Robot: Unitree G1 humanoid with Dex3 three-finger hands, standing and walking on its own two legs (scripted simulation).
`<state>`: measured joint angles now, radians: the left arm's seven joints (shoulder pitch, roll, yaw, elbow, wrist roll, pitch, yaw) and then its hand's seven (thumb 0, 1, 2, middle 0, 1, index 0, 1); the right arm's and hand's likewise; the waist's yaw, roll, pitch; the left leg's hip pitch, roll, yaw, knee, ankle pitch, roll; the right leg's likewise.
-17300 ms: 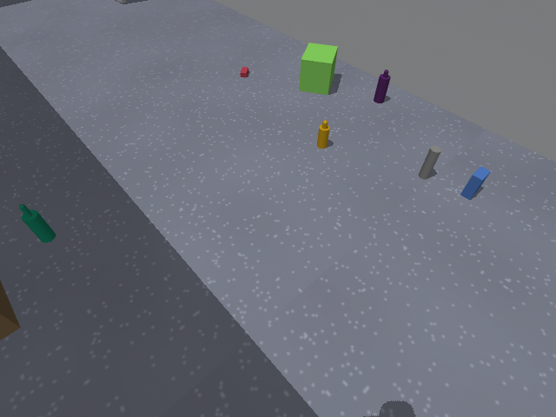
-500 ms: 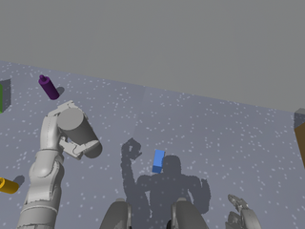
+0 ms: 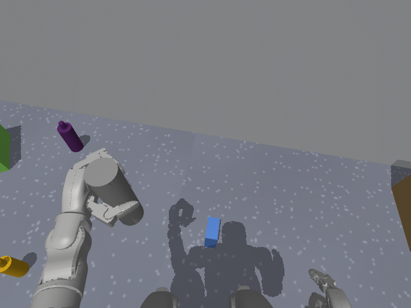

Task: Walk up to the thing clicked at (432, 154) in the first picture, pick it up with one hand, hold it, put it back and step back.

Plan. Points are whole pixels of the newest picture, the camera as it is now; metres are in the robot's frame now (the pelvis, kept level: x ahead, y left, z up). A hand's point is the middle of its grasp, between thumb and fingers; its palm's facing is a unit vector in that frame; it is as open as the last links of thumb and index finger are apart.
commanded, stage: lift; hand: left
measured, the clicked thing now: (118, 196) +0.32 +0.17 +0.02
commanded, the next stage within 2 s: hold in 0.10 s
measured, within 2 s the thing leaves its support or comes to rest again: neither
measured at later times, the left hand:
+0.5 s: hand (115, 176) +0.34 +0.17 +0.06, palm faces +0.01 -1.00 -0.01, open 9.0 cm
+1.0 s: hand (114, 177) +0.33 +0.16 +0.07, palm faces +0.02 -1.00 -0.02, open 9.0 cm
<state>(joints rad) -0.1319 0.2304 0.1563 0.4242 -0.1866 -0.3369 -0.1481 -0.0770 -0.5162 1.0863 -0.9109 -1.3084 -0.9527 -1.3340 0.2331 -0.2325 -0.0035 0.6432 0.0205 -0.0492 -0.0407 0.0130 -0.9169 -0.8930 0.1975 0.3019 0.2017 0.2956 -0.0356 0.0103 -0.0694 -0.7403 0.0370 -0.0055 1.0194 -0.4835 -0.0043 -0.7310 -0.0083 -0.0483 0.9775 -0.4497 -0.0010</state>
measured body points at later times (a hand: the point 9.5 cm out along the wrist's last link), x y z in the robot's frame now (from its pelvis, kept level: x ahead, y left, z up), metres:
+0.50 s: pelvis +0.01 +0.00 +0.02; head +0.07 +0.00 +0.46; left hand +0.33 +0.22 +0.06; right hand +0.14 -0.25 -0.09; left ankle +0.01 +0.12 -0.68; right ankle +0.02 -0.12 -0.68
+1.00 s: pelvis +0.01 +0.00 +0.03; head +0.05 +0.00 +0.47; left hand +0.33 +0.22 +0.08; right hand +0.14 -0.25 -0.08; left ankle +0.01 +0.12 -0.68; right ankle +0.02 -0.12 -0.68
